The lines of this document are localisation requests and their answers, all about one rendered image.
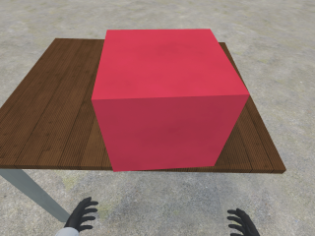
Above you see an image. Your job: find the table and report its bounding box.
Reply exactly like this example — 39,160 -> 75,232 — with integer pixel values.
0,38 -> 286,223

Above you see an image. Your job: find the right robot hand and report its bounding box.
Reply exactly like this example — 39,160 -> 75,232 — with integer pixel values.
227,208 -> 260,236

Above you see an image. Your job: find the left robot hand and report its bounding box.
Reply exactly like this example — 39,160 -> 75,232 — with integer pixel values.
64,197 -> 98,233

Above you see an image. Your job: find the carton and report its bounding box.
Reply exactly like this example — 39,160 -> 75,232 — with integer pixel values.
91,29 -> 250,172

